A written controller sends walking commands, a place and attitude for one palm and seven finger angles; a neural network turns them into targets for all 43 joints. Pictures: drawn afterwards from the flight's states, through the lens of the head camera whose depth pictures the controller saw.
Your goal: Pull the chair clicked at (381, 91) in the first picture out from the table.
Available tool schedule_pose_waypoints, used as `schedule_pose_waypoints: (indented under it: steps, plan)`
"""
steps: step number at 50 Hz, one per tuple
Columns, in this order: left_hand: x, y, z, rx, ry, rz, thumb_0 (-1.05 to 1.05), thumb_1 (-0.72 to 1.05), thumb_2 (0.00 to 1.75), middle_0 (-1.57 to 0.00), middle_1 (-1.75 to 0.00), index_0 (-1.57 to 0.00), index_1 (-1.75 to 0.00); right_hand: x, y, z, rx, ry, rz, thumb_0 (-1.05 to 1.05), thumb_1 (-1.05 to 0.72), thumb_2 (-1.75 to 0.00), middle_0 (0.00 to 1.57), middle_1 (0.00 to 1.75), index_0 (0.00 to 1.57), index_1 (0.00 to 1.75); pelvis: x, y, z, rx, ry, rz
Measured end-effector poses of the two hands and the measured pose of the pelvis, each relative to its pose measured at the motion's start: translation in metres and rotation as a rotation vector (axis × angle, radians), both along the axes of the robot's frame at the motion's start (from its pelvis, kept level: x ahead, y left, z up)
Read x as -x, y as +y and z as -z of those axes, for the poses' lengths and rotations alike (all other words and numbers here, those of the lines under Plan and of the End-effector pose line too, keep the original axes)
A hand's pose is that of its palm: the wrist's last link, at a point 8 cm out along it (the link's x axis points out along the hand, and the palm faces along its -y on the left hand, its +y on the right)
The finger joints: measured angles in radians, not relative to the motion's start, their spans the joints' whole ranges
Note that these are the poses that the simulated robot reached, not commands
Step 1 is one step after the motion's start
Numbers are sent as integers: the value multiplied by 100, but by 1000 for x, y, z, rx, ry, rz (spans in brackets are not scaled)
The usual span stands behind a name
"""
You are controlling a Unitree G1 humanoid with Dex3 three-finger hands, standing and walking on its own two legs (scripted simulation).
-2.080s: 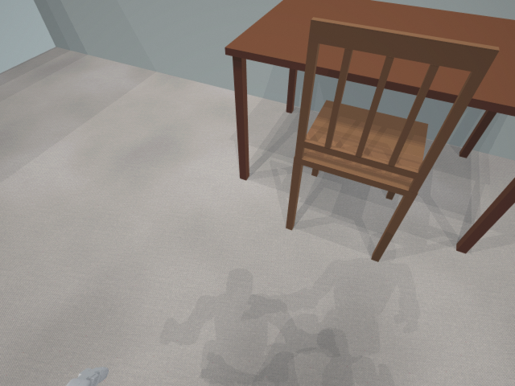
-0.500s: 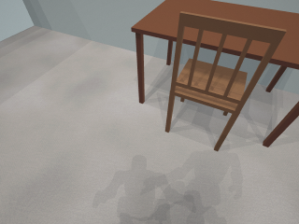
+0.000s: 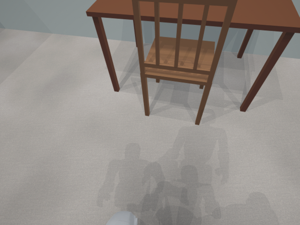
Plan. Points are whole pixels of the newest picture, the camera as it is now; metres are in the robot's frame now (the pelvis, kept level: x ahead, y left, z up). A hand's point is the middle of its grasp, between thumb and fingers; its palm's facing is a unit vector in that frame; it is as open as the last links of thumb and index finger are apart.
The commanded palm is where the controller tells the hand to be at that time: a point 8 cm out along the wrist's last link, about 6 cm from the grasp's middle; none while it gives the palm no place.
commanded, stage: walk to a spot facing it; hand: left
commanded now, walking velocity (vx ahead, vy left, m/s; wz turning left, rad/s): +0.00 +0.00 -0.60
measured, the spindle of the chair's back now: (178, 39) +0.94 -0.05 -0.05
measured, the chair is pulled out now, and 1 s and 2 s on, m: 0.00 0.00 0.00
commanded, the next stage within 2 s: turn to face it in 1.24 s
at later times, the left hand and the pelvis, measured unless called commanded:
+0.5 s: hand out of the picture +0.10 +0.27 -0.16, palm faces -0.20 -0.95 -0.22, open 7.4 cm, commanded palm none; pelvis -0.02 +0.07 +0.01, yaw -17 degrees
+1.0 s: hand (124, 201) +0.20 +0.11 -0.15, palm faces -0.60 -0.77 -0.21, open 7.4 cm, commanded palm none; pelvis -0.01 +0.03 +0.00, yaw -37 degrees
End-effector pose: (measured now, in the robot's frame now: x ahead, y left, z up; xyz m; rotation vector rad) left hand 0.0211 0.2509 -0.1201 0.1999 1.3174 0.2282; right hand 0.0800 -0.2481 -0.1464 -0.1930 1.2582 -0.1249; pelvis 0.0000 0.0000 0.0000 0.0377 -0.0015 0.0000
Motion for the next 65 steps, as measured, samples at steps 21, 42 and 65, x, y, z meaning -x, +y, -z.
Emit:
schedule_pose_waypoints:
  steps: [21, 42, 65]
  plan:
    - [-55, 53, 13, 40, -43, 212, 0, 90, 90, -20, -30, -21, -30, 22, 28, -46, 116, -202, 194, 1, -90, -90, 20, 30, 20, 30, 13, 55, -3, 45, 43, 235]
    - [-150, 0, 4, 107, -32, 615, 1, 91, 90, -20, -29, -20, -30, 226, 106, -32, 49, 59, 632, 1, -90, -90, 20, 30, 20, 30, 17, 71, -12, 55, 17, 558]
    - [-196, -87, 24, 98, 97, 721, 0, 90, 90, -20, -29, -21, -30, 102, -6, -32, 70, -112, 734, 1, -91, -90, 19, 30, 20, 30, -86, -20, -3, 82, 18, 736]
